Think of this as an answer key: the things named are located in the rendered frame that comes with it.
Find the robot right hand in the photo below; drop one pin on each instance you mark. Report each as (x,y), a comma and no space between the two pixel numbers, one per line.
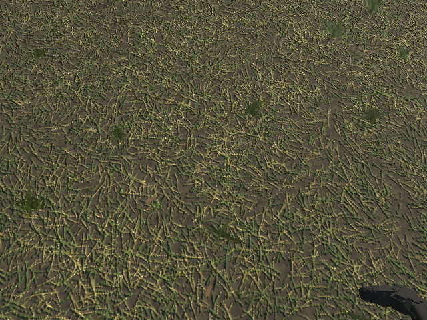
(400,298)

